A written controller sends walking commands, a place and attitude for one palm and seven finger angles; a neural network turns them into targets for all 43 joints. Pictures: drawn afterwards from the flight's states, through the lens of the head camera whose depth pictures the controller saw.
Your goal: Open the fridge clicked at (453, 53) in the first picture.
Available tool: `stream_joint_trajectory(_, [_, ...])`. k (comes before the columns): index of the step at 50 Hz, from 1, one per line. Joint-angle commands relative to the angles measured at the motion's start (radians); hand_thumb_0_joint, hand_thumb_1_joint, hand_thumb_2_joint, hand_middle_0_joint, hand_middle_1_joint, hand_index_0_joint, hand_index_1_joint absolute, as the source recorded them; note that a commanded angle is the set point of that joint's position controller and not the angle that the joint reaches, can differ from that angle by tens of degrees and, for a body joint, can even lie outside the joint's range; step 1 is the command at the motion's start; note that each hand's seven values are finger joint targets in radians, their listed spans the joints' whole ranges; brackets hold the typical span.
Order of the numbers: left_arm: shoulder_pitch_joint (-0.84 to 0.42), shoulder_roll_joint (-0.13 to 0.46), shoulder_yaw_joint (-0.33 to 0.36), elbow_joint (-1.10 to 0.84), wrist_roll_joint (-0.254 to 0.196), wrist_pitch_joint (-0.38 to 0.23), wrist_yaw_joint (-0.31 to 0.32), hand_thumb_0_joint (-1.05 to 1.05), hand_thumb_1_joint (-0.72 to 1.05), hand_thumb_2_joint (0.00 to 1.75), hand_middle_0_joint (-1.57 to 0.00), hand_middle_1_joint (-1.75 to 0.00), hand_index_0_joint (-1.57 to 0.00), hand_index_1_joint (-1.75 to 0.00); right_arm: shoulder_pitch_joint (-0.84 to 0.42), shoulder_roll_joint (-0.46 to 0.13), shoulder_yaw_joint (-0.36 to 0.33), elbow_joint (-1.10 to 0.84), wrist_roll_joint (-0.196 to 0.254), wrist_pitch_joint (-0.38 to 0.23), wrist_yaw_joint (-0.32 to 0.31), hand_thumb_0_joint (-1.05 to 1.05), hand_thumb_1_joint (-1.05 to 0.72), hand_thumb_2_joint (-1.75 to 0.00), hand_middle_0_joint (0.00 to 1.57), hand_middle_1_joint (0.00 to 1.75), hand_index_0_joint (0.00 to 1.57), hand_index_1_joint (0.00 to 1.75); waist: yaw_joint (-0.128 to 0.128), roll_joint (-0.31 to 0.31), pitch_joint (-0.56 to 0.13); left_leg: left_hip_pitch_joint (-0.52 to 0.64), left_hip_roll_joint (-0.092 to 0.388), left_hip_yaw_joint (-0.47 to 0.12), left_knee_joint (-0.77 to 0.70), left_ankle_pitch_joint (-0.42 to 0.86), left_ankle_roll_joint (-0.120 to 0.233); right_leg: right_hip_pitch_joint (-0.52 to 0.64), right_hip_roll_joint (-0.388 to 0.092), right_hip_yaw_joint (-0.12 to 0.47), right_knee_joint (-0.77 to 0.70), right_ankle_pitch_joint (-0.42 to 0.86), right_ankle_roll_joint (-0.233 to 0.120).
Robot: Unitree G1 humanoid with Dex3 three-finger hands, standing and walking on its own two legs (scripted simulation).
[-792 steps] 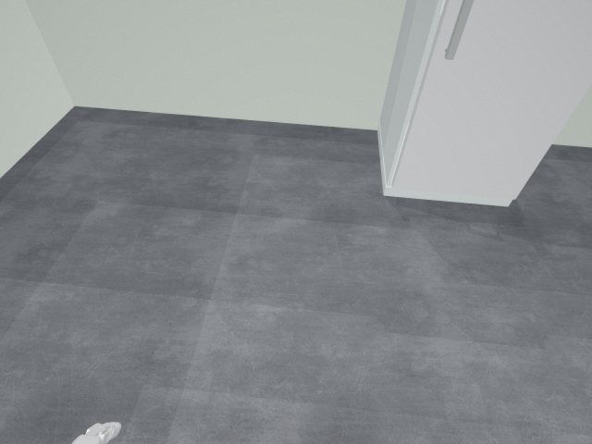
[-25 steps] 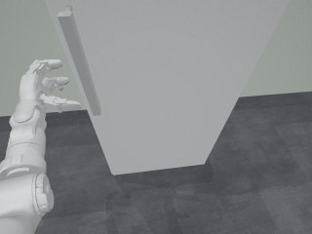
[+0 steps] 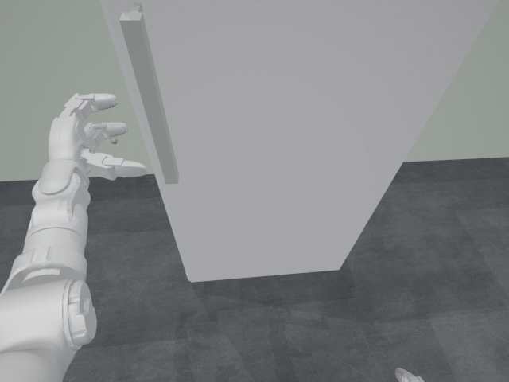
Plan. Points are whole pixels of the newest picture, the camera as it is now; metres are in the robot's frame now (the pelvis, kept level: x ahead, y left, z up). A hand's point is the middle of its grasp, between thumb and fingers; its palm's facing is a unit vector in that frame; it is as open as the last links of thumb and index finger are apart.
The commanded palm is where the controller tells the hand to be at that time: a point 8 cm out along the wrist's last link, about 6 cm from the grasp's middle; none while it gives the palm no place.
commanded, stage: move the hooked fingers beside the handle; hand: left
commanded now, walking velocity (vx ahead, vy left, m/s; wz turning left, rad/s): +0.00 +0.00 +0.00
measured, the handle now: (158, 109) +0.52 +0.16 +0.15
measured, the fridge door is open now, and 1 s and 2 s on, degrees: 0 0 0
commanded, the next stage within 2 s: feel for the door with the fingertips in 0.08 s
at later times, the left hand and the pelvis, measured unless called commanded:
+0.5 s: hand (134, 144) +0.45 +0.19 +0.14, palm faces +0.09 -1.00 +0.01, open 14.0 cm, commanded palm +0.42 +0.24 +0.14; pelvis +0.00 +0.00 +0.00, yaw +1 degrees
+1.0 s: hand (137, 131) +0.47 +0.19 +0.14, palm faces +0.12 -0.99 +0.01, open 14.0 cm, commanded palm +0.45 +0.24 +0.14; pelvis -0.01 -0.01 +0.00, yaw +0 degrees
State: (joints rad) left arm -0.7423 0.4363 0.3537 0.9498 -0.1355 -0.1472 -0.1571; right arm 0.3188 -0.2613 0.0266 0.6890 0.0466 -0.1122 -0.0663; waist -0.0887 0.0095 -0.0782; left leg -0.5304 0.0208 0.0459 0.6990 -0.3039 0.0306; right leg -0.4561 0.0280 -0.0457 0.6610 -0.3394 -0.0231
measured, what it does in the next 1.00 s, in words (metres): stands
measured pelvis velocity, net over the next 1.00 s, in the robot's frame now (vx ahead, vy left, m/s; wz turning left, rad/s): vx -0.01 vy -0.01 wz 0.00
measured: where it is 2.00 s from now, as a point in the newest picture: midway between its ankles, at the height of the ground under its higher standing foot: outside the picture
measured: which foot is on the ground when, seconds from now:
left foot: down 0.00-1.00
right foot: down 0.00-1.00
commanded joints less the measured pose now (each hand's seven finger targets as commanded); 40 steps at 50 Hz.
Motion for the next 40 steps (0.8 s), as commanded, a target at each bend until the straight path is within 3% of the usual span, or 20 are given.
stream_joint_trajectory(1, [-0.424,0.310,0.058,-0.216,-0.008,-0.080,-0.013,0.00,-0.50,0.30,-0.30,-1.20,-0.30,-1.20,0.058,-0.173,-0.062,-0.088,0.005,-0.030,-0.009,0.00,-0.90,-0.90,0.20,0.30,0.20,0.30,0.015,0.048,-0.308,0.257,-0.005,-0.079,-0.072,0.251,-0.006,0.049,0.011,0.036,-0.074,0.298,0.002])
stream_joint_trajectory(5, [-0.382,0.272,0.032,-0.238,-0.027,-0.053,-0.043,0.00,-0.50,0.30,-0.30,-1.20,-0.30,-1.20,0.051,-0.172,-0.065,-0.104,0.013,-0.024,-0.012,0.00,-0.90,-0.90,0.20,0.30,0.20,0.30,0.016,0.061,-0.299,0.255,-0.009,-0.068,-0.073,0.247,-0.002,0.060,0.011,0.040,-0.084,0.308,0.002])
stream_joint_trajectory(6, [-0.386,0.276,0.035,-0.221,-0.033,-0.047,-0.048,0.00,-0.50,0.30,-0.30,-1.20,-0.30,-1.20,0.051,-0.172,-0.065,-0.099,0.016,-0.023,-0.014,0.00,-0.90,-0.90,0.20,0.30,0.20,0.30,0.011,0.040,-0.266,0.238,-0.007,-0.068,-0.075,0.222,-0.001,0.049,0.011,0.039,-0.091,0.291,0.003])
stream_joint_trajectory(11, [-0.445,0.233,-0.006,-0.301,-0.054,-0.054,-0.061,0.00,-0.50,0.30,-0.30,-1.20,-0.30,-1.20,0.052,-0.169,-0.069,-0.089,0.018,-0.029,-0.020,0.00,-0.90,-0.90,0.20,0.30,0.20,0.30,-0.004,0.073,-0.294,0.287,-0.005,-0.080,-0.072,0.229,-0.001,0.028,0.013,0.039,-0.097,0.277,0.002])
stream_joint_trajectory(14, [-0.467,0.179,-0.048,-0.343,-0.055,-0.063,-0.047,0.00,-0.50,0.30,-0.30,-1.20,-0.30,-1.20,0.051,-0.165,-0.072,-0.078,0.016,-0.037,-0.019,0.00,-0.90,-0.90,0.20,0.30,0.20,0.30,-0.009,0.115,-0.318,0.336,-0.001,-0.100,-0.074,0.235,-0.010,-0.006,0.016,0.029,-0.094,0.241,-0.001])
stream_joint_trajectory(17, [-0.475,0.150,-0.062,-0.293,-0.049,-0.050,-0.020,0.00,-0.50,0.30,-0.30,-1.20,-0.30,-1.20,0.053,-0.167,-0.071,-0.060,0.015,-0.044,-0.015,0.00,-0.90,-0.90,0.20,0.30,0.20,0.30,-0.014,0.097,-0.273,0.322,0.002,-0.114,-0.083,0.185,-0.014,-0.047,0.018,0.019,-0.100,0.181,-0.002])
stream_joint_trajectory(18, [-0.475,0.182,-0.031,-0.286,-0.043,-0.048,-0.003,0.00,-0.50,0.30,-0.30,-1.20,-0.30,-1.20,0.056,-0.171,-0.072,-0.056,0.013,-0.043,-0.016,0.00,-0.90,-0.90,0.20,0.30,0.20,0.30,-0.008,0.073,-0.273,0.313,0.001,-0.114,-0.082,0.180,-0.011,-0.036,0.019,0.019,-0.101,0.178,-0.003])
stream_joint_trajectory(21, [-0.476,0.118,-0.067,-0.278,-0.031,-0.038,0.032,0.00,-0.50,0.30,-0.30,-1.20,-0.30,-1.20,0.045,-0.159,-0.069,-0.060,0.009,-0.050,-0.007,0.00,-0.90,-0.90,0.20,0.30,0.20,0.30,-0.003,0.089,-0.293,0.321,-0.001,-0.112,-0.087,0.181,-0.016,-0.038,0.017,0.014,-0.094,0.177,-0.003])
stream_joint_trajectory(23, [-0.472,0.165,-0.026,-0.279,-0.016,-0.045,0.060,0.00,-0.50,0.30,-0.30,-1.20,-0.30,-1.20,0.049,-0.165,-0.068,-0.059,0.003,-0.050,-0.004,0.00,-0.90,-0.90,0.20,0.30,0.20,0.30,0.010,0.074,-0.306,0.312,-0.001,-0.111,-0.086,0.198,-0.018,-0.017,0.017,0.014,-0.087,0.189,-0.005])
stream_joint_trajectory(26, [-0.444,0.178,0.003,-0.279,-0.006,-0.055,0.087,0.00,-0.50,0.30,-0.30,-1.20,-0.30,-1.20,0.047,-0.157,-0.068,-0.070,-0.001,-0.047,0.003,0.00,-0.90,-0.90,0.20,0.30,0.20,0.30,0.019,0.026,-0.334,0.285,-0.006,-0.090,-0.077,0.232,-0.012,0.034,0.016,0.024,-0.079,0.254,-0.001])
stream_joint_trajectory(27, [-0.443,0.142,-0.024,-0.267,-0.003,-0.054,0.089,0.00,-0.50,0.30,-0.30,-1.20,-0.30,-1.20,0.042,-0.151,-0.064,-0.074,-0.001,-0.048,0.005,0.00,-0.90,-0.90,0.20,0.30,0.20,0.30,0.015,0.023,-0.310,0.270,-0.007,-0.082,-0.078,0.227,-0.010,0.034,0.015,0.025,-0.079,0.261,0.000])
stream_joint_trajectory(28, [-0.444,0.199,0.020,-0.239,0.008,-0.058,0.098,0.00,-0.50,0.30,-0.30,-1.20,-0.30,-1.20,0.050,-0.159,-0.066,-0.069,-0.003,-0.045,0.003,0.00,-0.90,-0.90,0.20,0.30,0.20,0.30,0.015,-0.015,-0.292,0.243,-0.007,-0.084,-0.077,0.203,-0.006,0.038,0.014,0.028,-0.084,0.245,0.002])
stream_joint_trajectory(31, [-0.487,0.202,0.010,-0.204,0.024,-0.065,0.103,0.00,-0.50,0.30,-0.30,-1.20,-0.30,-1.20,0.037,-0.152,-0.059,-0.072,-0.004,-0.040,0.002,0.00,-0.90,-0.90,0.20,0.30,0.20,0.30,0.006,0.015,-0.250,0.203,-0.013,-0.065,-0.080,0.155,-0.002,0.034,0.008,0.045,-0.092,0.234,0.006])
stream_joint_trajectory(33, [-0.513,0.257,0.042,-0.216,0.033,-0.081,0.100,0.00,-0.50,0.30,-0.30,-1.20,-0.30,-1.20,0.048,-0.158,-0.063,-0.073,-0.007,-0.036,-0.002,0.00,-0.90,-0.90,0.20,0.30,0.20,0.30,0.007,0.016,-0.285,0.212,-0.013,-0.063,-0.071,0.165,0.001,0.049,0.008,0.053,-0.089,0.246,0.006])
stream_joint_trajectory(37, [-0.569,0.204,-0.018,-0.168,0.024,-0.097,0.064,0.00,-0.50,0.30,-0.30,-1.20,-0.30,-1.20,0.053,-0.151,-0.058,-0.064,-0.002,-0.040,-0.004,0.00,-0.90,-0.90,0.20,0.30,0.20,0.30,-0.019,0.042,-0.276,0.203,-0.016,-0.059,-0.064,0.142,0.001,0.031,0.006,0.060,-0.094,0.241,0.008])
stream_joint_trajectory(40, [-0.602,0.224,-0.009,-0.127,0.012,-0.100,0.039,0.00,-0.50,0.30,-0.30,-1.20,-0.30,-1.20,0.074,-0.161,-0.065,-0.049,0.000,-0.043,-0.007,0.00,-0.90,-0.90,0.20,0.30,0.20,0.30,-0.032,0.025,-0.302,0.209,-0.014,-0.066,-0.053,0.139,0.003,0.019,0.006,0.064,-0.095,0.235,0.011])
